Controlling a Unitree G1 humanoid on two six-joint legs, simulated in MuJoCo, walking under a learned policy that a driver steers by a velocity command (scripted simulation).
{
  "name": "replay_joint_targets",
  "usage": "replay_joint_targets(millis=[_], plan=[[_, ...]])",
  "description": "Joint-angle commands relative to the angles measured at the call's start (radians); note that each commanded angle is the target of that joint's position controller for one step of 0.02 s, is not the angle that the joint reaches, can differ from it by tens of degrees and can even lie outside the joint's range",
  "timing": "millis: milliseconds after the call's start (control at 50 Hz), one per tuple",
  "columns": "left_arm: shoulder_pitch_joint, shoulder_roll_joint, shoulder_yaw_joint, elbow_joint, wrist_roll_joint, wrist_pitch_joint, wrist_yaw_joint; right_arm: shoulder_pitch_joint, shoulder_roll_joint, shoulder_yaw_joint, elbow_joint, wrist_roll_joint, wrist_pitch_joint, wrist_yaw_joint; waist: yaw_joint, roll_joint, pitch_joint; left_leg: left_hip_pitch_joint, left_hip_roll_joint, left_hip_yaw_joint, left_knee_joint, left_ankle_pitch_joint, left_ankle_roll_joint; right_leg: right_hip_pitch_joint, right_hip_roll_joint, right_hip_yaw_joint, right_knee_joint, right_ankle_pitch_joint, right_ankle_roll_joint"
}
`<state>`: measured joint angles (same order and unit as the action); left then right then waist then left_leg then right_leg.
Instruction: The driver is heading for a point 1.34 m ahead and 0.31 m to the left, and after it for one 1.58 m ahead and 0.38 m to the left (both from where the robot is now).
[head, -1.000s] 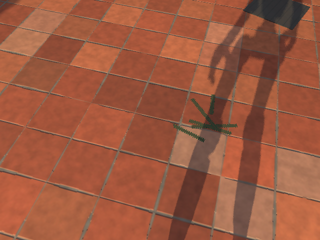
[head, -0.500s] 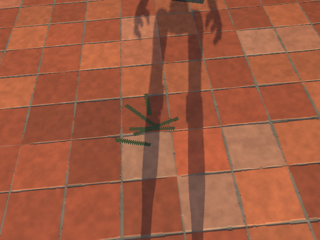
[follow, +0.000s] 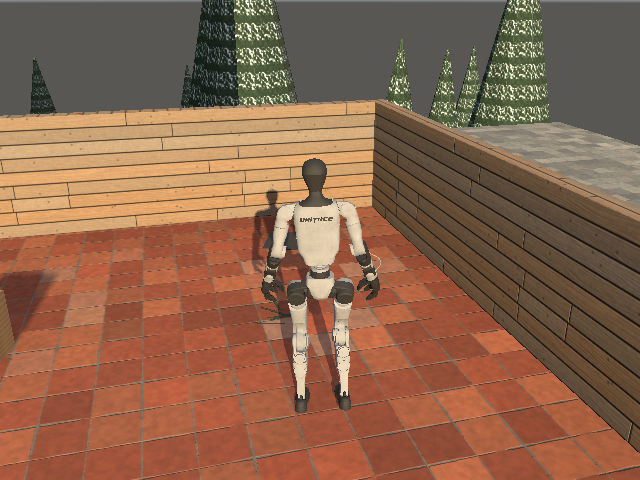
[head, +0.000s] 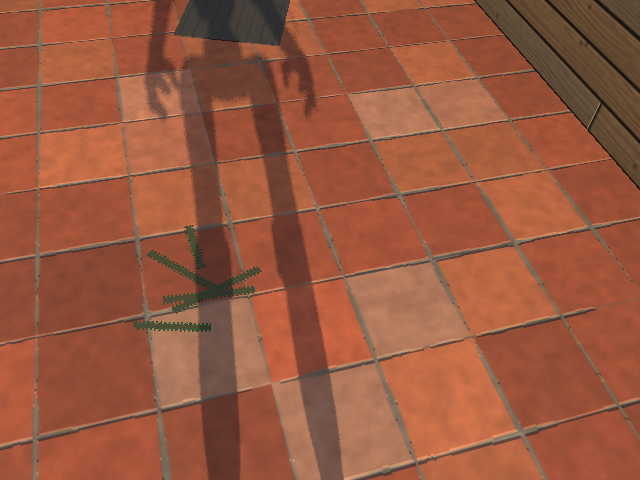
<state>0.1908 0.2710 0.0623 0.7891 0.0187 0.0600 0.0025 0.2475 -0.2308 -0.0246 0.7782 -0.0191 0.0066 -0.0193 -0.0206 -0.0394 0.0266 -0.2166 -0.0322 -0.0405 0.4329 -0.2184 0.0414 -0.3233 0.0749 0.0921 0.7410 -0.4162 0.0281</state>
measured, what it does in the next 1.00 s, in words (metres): walks ahead, turning left: right foot, then left foot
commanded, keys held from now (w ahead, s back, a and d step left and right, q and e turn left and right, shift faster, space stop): q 0.30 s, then w+q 0.42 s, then w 0.04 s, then w+e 0.24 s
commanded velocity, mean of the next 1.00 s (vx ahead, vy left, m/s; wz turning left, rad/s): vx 0.24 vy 0.00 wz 0.36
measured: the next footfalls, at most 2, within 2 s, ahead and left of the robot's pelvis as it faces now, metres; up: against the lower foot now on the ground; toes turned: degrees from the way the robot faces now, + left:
right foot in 0.10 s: +0.00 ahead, -0.11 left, +0.00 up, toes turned +6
left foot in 0.46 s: -0.02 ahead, +0.11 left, +0.00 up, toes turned +16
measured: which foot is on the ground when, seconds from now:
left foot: down 0.00-0.12, up 0.14-0.44, down 0.46-0.98, up 1.00-1.00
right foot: up 0.00-0.08, down 0.10-0.46, up 0.48-0.94, down 0.96-1.00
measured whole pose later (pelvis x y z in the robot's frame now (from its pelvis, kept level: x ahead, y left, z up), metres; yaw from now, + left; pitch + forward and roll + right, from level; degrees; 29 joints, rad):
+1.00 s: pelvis +0.21 +0.10 -0.03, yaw +25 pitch +1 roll -1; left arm 0.09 0.27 0.03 0.76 0.03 -0.05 -0.02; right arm 0.43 -0.29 -0.04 0.91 -0.02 -0.05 0.00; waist -0.04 0.02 0.05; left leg -0.02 -0.09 -0.10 0.78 -0.45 0.08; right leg -0.45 0.06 -0.07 0.58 -0.14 -0.10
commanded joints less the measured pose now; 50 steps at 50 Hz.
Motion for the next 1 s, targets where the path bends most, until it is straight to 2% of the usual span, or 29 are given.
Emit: replay_joint_targets(millis=[20, 60, 100, 120, 140, 160, 180, 200, 260, 300, 340, 380, 420, 440, 460, 480, 500, 520, 540, 600, 660, 740, 840, 880, 900, 940, 960, 980, 1000], plan=[[-0.016, 0.070, 0.007, -0.053, -0.020, -0.012, 0.025, 0.043, -0.217, -0.061, -0.023, 0.005, 0.002, 0.008, -0.015, 0.242, -0.040, 0.165, 0.197, -0.265, -0.036, 0.530, 0.150, -0.025, 0.019, -0.082, -0.165, -0.034, 0.002], [0.027, 0.073, 0.005, -0.036, -0.029, -0.026, 0.040, 0.028, -0.222, -0.071, -0.018, 0.013, 0.009, 0.010, 0.013, 0.226, -0.056, 0.170, 0.194, -0.298, -0.001, 0.601, 0.129, 0.046, 0.010, -0.080, -0.310, 0.080, -0.015], [0.066, 0.099, 0.010, -0.023, -0.016, -0.045, 0.053, -0.008, -0.193, -0.069, -0.031, 0.020, 0.009, 0.012, 0.030, 0.177, -0.100, 0.040, 0.159, -0.290, 0.037, 0.488, 0.071, 0.240, -0.057, -0.035, -0.419, 0.227, -0.043], [0.082, 0.145, 0.018, -0.029, 0.001, -0.053, 0.059, -0.018, -0.149, -0.059, -0.048, 0.024, 0.005, 0.015, 0.032, 0.076, -0.124, -0.074, 0.106, -0.243, 0.113, 0.307, 0.036, 0.339, -0.185, 0.065, -0.435, 0.282, -0.078], [0.033, 0.213, 0.035, -0.025, 0.001, -0.044, 0.054, -0.041, -0.107, -0.050, -0.073, 0.038, 0.006, 0.016, 0.012, -0.158, -0.054, -0.217, -0.038, -0.067, 0.196, -0.030, 0.002, 0.302, -0.318, 0.179, -0.423, 0.532, -0.173], [0.028, 0.162, 0.026, -0.039, 0.000, -0.044, 0.048, -0.036, -0.150, -0.063, -0.056, 0.015, 0.016, 0.010, 0.044, -0.184, -0.058, -0.242, -0.043, 0.001, 0.396, -0.329, -0.006, 0.289, -0.427, 0.221, -0.422, 0.696, -0.269], [0.027, 0.124, 0.015, -0.045, 0.000, -0.047, 0.044, -0.035, -0.170, -0.076, -0.044, 0.006, 0.026, 0.012, 0.044, -0.117, -0.031, -0.274, -0.029, 0.006, 0.556, -0.380, -0.012, 0.262, -0.440, 0.196, -0.427, 0.782, -0.310], [-0.002, 0.103, 0.006, -0.052, 0.003, -0.044, 0.045, -0.020, -0.166, -0.081, -0.031, 0.005, 0.036, 0.017, 0.020, -0.055, -0.014, -0.274, -0.011, -0.005, 0.623, -0.349, -0.024, 0.236, -0.405, 0.133, -0.420, 0.785, -0.298], [-0.028, 0.118, 0.006, -0.047, 0.010, -0.045, 0.049, -0.023, -0.133, -0.071, -0.032, 0.006, 0.054, 0.043, 0.013, -0.113, 0.005, -0.275, 0.002, 0.025, 0.542, -0.257, -0.056, 0.260, -0.308, -0.003, -0.397, 0.750, -0.226], [-0.013, 0.132, 0.011, -0.042, 0.008, -0.043, 0.044, -0.055, -0.124, -0.063, -0.050, 0.011, 0.058, 0.056, 0.036, -0.128, -0.008, -0.229, 0.011, 0.054, 0.443, -0.240, -0.063, 0.264, -0.307, -0.032, -0.379, 0.716, -0.219], [0.023, 0.167, 0.023, -0.032, 0.014, -0.046, 0.030, -0.098, -0.125, -0.057, -0.078, 0.012, 0.061, 0.067, 0.068, -0.145, -0.031, -0.170, 0.017, 0.084, 0.343, -0.235, -0.044, 0.255, -0.332, -0.015, -0.419, 0.437, -0.219], [0.025, 0.195, 0.033, -0.030, 0.020, -0.050, 0.019, -0.122, -0.143, -0.059, -0.098, 0.010, 0.062, 0.078, 0.073, -0.149, -0.010, -0.118, 0.013, 0.112, 0.259, -0.249, -0.018, 0.207, -0.349, 0.009, -0.458, 0.135, -0.213], [-0.003, 0.205, 0.039, -0.033, 0.012, -0.053, 0.013, -0.066, -0.137, -0.058, -0.083, 0.004, 0.051, 0.081, 0.021, -0.101, 0.018, 0.029, -0.015, 0.151, 0.099, -0.170, 0.015, 0.096, -0.336, -0.025, -0.419, -0.045, -0.181], [-0.010, 0.184, 0.035, -0.034, 0.012, -0.055, 0.012, 0.033, -0.145, -0.064, -0.041, -0.002, 0.039, 0.075, -0.023, -0.041, 0.009, 0.174, -0.043, 0.137, 0.034, -0.171, 0.034, -0.008, -0.300, -0.073, -0.313, -0.098, -0.154], [-0.021, 0.122, 0.017, -0.048, 0.019, -0.057, 0.007, 0.167, -0.205, -0.082, 0.002, -0.012, 0.021, 0.063, -0.077, 0.172, -0.013, 0.314, 0.090, -0.102, -0.107, -0.327, 0.077, -0.161, -0.216, -0.188, -0.022, -0.154, -0.105], [-0.127, 0.053, -0.008, -0.145, 0.023, -0.061, 0.000, 0.245, -0.342, -0.109, -0.012, -0.001, 0.003, 0.064, -0.114, 0.412, 0.004, 0.361, 0.383, -0.689, -0.296, -0.570, 0.225, -0.476, -0.026, -0.217, 0.237, -0.275, -0.055], [-0.168, 0.120, 0.005, -0.146, 0.039, -0.066, -0.003, 0.219, -0.290, -0.097, -0.010, -0.003, 0.002, 0.057, -0.107, 0.223, 0.077, 0.264, 0.403, -0.700, -0.322, -0.571, 0.278, -0.503, -0.092, -0.058, 0.327, -0.193, -0.061], [-0.147, 0.142, 0.012, -0.132, 0.015, -0.077, -0.016, 0.155, -0.247, -0.081, -0.022, 0.003, 0.001, 0.048, -0.055, 0.161, 0.114, 0.199, 0.356, -0.601, -0.312, -0.554, 0.263, -0.472, -0.125, -0.045, 0.326, -0.066, -0.063], [-0.107, 0.151, 0.014, -0.104, 0.004, -0.091, -0.026, 0.104, -0.219, -0.073, -0.031, 0.004, -0.004, 0.041, -0.018, 0.128, 0.130, 0.168, 0.291, -0.499, -0.314, -0.441, 0.225, -0.429, -0.144, -0.049, 0.293, 0.035, -0.056], [-0.045, 0.132, 0.010, -0.058, 0.034, -0.093, -0.037, 0.091, -0.200, -0.064, -0.030, 0.012, -0.033, 0.030, 0.006, 0.121, 0.060, 0.196, 0.188, -0.327, -0.291, -0.051, 0.188, -0.348, -0.137, -0.075, 0.259, 0.182, -0.021], [-0.089, 0.113, 0.004, -0.072, 0.028, -0.082, -0.036, 0.157, -0.210, -0.069, -0.002, 0.018, -0.049, 0.033, -0.007, 0.105, 0.047, 0.216, 0.177, -0.297, -0.275, 0.067, 0.200, -0.391, -0.131, -0.087, 0.209, 0.232, 0.008], [-0.205, 0.099, -0.006, -0.112, 0.023, -0.082, -0.040, 0.222, -0.203, -0.068, 0.026, 0.012, -0.052, 0.025, -0.049, 0.124, 0.076, 0.219, 0.167, -0.297, -0.275, 0.102, 0.200, -0.429, -0.123, -0.097, 0.066, 0.310, 0.032], [-0.294, 0.077, -0.022, -0.145, 0.013, -0.096, -0.053, 0.267, -0.192, -0.055, 0.068, 0.005, -0.070, 0.015, -0.079, 0.140, 0.092, 0.234, 0.190, -0.231, -0.262, 0.342, 0.164, -0.309, -0.104, -0.154, -0.118, 0.364, -0.030], [-0.247, 0.091, -0.018, -0.139, 0.009, -0.099, -0.049, 0.237, -0.204, -0.054, 0.075, 0.001, -0.076, 0.009, -0.042, 0.147, 0.087, 0.251, 0.212, -0.199, -0.240, 0.473, 0.137, -0.216, -0.088, -0.160, -0.167, 0.326, -0.080], [-0.183, 0.104, -0.012, -0.118, 0.006, -0.100, -0.043, 0.217, -0.210, -0.053, 0.077, -0.002, -0.078, 0.005, -0.009, 0.150, 0.060, 0.262, 0.210, -0.171, -0.181, 0.651, 0.118, -0.127, -0.060, -0.169, -0.182, 0.289, -0.103], [0.077, 0.139, 0.009, -0.035, 0.002, -0.108, -0.019, 0.202, -0.224, -0.054, 0.088, -0.011, -0.074, 0.005, 0.108, 0.118, -0.090, 0.266, 0.167, -0.088, 0.146, 0.924, 0.086, 0.159, 0.007, -0.196, -0.240, 0.240, -0.153], [0.235, 0.183, 0.023, -0.003, 0.017, -0.115, -0.005, 0.212, -0.198, -0.044, 0.077, -0.009, -0.076, 0.006, 0.168, 0.056, -0.192, 0.112, 0.134, -0.056, 0.413, 0.709, 0.071, 0.391, -0.134, -0.026, -0.264, 0.120, -0.198], [0.314, 0.302, 0.052, 0.010, 0.035, -0.115, -0.003, 0.299, -0.102, -0.025, 0.049, 0.015, -0.079, 0.018, 0.121, -0.194, -0.299, -0.227, -0.053, 0.022, 0.814, 0.085, 0.006, 0.627, -0.413, 0.530, -0.359, -0.056, -0.348], [0.239, 0.238, 0.040, 0.024, -0.008, -0.105, -0.020, 0.248, -0.167, -0.033, 0.047, -0.020, -0.088, 0.019, 0.092, -0.138, -0.246, -0.373, -0.065, -0.050, 0.895, -0.226, 0.027, 0.569, -0.419, 0.765, -0.514, -0.089, -0.358]])
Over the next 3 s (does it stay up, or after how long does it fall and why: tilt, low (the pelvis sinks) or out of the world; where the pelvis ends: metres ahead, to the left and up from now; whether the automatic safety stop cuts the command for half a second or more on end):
stays up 1.24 0.22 -0.02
